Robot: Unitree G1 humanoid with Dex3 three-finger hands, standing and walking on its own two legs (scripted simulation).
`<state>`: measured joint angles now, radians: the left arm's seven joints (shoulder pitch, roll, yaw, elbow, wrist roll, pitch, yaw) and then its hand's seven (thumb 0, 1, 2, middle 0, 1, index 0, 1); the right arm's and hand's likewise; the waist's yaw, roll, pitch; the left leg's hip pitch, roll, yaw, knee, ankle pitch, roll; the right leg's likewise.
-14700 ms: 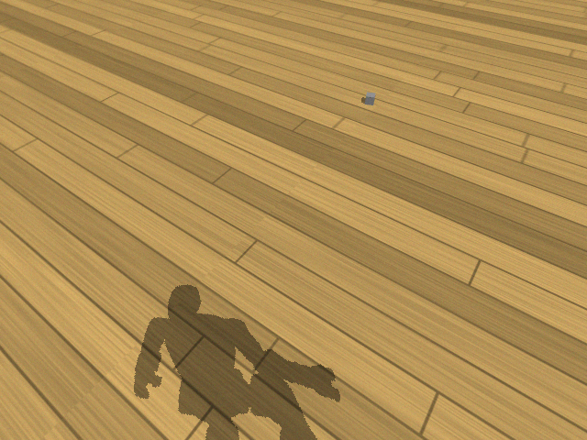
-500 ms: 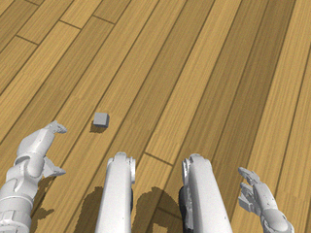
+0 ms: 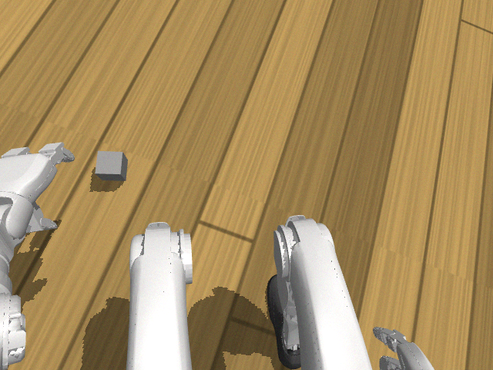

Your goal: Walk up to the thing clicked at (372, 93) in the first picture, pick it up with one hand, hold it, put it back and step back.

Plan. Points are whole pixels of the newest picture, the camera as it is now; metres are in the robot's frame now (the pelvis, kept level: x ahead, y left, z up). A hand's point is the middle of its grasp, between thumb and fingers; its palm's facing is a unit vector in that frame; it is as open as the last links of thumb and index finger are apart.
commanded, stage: rise first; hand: left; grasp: from above
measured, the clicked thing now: (112, 166) +0.50 +0.29 -0.33
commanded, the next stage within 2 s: approach in 0.84 s
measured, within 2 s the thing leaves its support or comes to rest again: neither
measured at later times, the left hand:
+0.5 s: hand (56, 187) +0.41 +0.34 -0.19, palm faces -0.48 -0.04 -0.88, open 12.1 cm
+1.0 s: hand (69, 180) +0.43 +0.33 -0.21, palm faces -0.48 -0.05 -0.88, open 11.9 cm
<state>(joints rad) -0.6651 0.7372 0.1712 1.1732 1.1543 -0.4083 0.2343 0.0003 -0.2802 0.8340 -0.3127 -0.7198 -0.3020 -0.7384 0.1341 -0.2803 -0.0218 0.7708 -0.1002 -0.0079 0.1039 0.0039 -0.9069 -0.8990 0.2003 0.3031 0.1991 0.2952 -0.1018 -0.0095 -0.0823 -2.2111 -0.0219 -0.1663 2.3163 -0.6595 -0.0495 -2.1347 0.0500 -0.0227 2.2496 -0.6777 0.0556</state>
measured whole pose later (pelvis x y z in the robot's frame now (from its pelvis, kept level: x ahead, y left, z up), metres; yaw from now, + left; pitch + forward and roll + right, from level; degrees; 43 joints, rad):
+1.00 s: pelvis +0.02 +0.00 -0.04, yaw -2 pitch +33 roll -8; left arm -0.85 0.82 0.16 1.44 1.37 -0.41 0.43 0.00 -0.15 0.70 -0.41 -0.65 -0.41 -0.66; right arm 0.07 -0.26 0.03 0.80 -0.20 0.01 0.13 0.00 -0.91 -0.90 0.20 0.30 0.20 0.30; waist -0.18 -0.04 -0.05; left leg -2.33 -0.03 -0.20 2.46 -0.71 -0.06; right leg -2.25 0.06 -0.03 2.38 -0.72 0.07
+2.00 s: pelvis +0.01 +0.01 -0.05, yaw -3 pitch +32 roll -10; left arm -0.98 0.82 0.07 1.53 1.41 -0.35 0.55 0.00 -0.11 0.68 -0.38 -0.81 -0.42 -0.77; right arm 0.06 -0.27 0.09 0.76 -0.20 -0.01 0.11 0.00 -0.92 -0.89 0.20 0.30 0.20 0.30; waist -0.25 -0.07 -0.04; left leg -2.36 -0.04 -0.20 2.47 -0.67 -0.04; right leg -2.26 0.06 -0.04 2.37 -0.69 0.06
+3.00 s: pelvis +0.01 +0.01 -0.05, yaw -6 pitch +32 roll -12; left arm -1.02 0.90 0.08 1.66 1.37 -0.27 0.54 0.00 -0.16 0.70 -0.33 -0.80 -0.36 -0.78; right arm 0.13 -0.28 0.19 0.73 -0.23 -0.11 0.15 0.00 -0.91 -0.89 0.20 0.30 0.20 0.30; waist -0.34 -0.07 0.04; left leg -2.38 -0.02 -0.23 2.51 -0.70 -0.04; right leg -2.28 0.08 -0.07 2.38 -0.68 0.07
